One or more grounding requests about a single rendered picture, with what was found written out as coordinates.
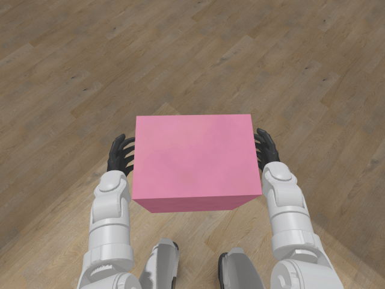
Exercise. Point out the left robot forearm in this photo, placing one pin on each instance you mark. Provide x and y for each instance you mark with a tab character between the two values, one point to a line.
109	246

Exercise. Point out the right robot forearm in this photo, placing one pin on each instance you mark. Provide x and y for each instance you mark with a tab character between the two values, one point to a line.
293	235

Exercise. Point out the right robot thigh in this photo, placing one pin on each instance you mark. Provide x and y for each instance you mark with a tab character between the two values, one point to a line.
240	273

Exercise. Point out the robot thigh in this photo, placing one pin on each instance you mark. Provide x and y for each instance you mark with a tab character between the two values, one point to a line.
160	268
240	273

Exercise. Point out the robot left hand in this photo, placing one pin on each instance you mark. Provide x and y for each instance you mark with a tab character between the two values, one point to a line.
117	160

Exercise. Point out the robot right hand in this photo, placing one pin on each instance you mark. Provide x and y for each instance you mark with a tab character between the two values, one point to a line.
268	152

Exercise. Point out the carton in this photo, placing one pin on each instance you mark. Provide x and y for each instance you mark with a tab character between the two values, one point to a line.
195	163

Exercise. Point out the left robot thigh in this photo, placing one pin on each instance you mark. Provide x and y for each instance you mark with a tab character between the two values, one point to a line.
160	268

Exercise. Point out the robot left upper arm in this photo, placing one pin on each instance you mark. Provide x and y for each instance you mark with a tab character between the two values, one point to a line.
122	280

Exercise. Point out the robot right upper arm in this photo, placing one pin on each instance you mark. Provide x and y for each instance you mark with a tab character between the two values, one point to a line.
294	274

